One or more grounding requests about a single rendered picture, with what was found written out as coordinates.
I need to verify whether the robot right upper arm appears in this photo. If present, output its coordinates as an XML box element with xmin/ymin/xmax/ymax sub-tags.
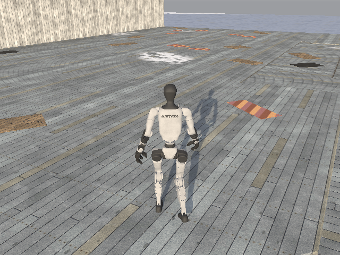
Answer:
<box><xmin>181</xmin><ymin>107</ymin><xmax>195</xmax><ymax>135</ymax></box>

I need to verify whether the robot left hand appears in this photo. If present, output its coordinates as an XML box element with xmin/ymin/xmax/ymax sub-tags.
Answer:
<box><xmin>135</xmin><ymin>150</ymin><xmax>147</xmax><ymax>164</ymax></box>

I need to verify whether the left robot forearm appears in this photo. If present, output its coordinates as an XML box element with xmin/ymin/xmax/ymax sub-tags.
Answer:
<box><xmin>137</xmin><ymin>129</ymin><xmax>149</xmax><ymax>152</ymax></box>

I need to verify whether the robot right hand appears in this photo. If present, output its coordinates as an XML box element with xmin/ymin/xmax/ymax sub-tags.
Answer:
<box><xmin>187</xmin><ymin>141</ymin><xmax>199</xmax><ymax>150</ymax></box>

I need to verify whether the right robot forearm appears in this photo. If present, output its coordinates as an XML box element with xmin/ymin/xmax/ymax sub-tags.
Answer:
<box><xmin>190</xmin><ymin>127</ymin><xmax>199</xmax><ymax>144</ymax></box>

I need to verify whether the robot left upper arm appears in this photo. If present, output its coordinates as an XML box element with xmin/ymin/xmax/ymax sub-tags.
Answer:
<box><xmin>144</xmin><ymin>107</ymin><xmax>159</xmax><ymax>137</ymax></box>

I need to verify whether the humanoid robot torso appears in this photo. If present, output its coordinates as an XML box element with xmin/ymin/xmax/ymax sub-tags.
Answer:
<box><xmin>158</xmin><ymin>105</ymin><xmax>183</xmax><ymax>159</ymax></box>

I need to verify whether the robot right shin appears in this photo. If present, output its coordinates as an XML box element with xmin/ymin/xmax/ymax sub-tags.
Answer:
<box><xmin>176</xmin><ymin>178</ymin><xmax>186</xmax><ymax>216</ymax></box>

